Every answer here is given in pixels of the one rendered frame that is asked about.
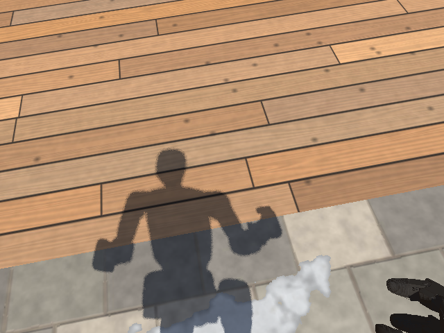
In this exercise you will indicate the robot right hand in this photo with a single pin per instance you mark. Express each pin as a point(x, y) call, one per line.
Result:
point(429, 293)

